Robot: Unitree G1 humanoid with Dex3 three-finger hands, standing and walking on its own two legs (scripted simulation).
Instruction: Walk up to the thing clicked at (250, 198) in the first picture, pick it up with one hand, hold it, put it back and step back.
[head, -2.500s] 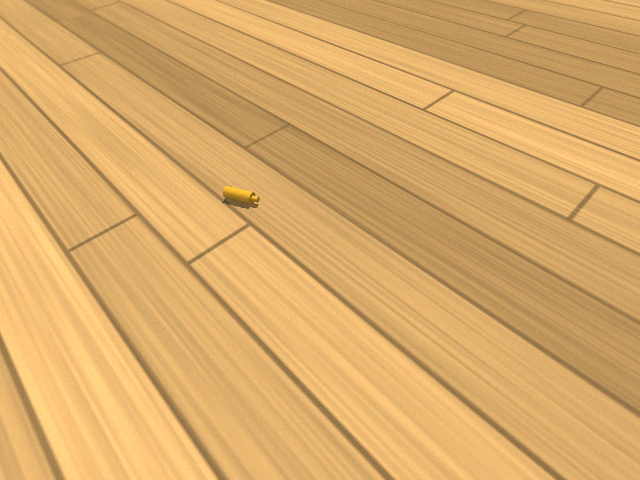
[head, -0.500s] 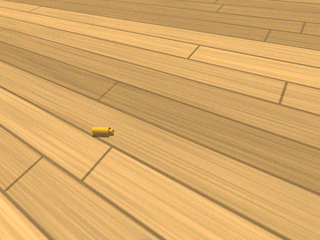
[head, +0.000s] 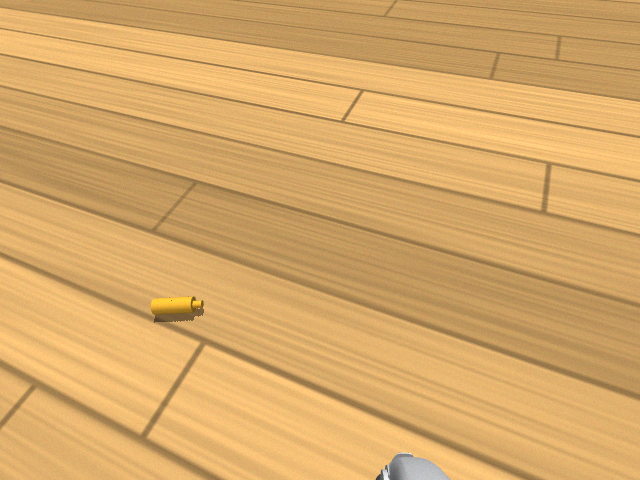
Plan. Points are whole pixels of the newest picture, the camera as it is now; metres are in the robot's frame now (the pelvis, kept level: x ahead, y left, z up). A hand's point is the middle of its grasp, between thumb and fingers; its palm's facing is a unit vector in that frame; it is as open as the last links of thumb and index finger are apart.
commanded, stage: walk up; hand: left
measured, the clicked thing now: (178, 305) +0.82 +0.53 -0.73
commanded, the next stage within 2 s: none
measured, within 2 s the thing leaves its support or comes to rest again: neither
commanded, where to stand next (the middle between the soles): +0.49 +0.31 m, yaw -5 degrees
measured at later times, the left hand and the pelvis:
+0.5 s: hand out of the picture +0.20 +0.47 -0.16, palm faces -0.05 -0.85 -0.52, open 7.4 cm; pelvis +0.16 +0.15 -0.02, yaw -2 degrees
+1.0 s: hand out of the picture +0.36 +0.55 -0.11, palm faces -0.04 -0.84 -0.55, open 7.4 cm; pelvis +0.29 +0.25 -0.01, yaw -3 degrees
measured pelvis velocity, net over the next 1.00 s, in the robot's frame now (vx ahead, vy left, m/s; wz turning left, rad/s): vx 0.29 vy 0.25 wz -0.05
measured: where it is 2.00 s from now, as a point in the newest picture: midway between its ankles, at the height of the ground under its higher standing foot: (218, 428)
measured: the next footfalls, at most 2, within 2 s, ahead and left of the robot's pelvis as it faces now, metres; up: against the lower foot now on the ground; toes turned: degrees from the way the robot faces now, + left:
right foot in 0.04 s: +0.15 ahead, -0.10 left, +0.00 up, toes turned -5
left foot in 0.40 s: +0.25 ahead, +0.28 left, +0.00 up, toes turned +5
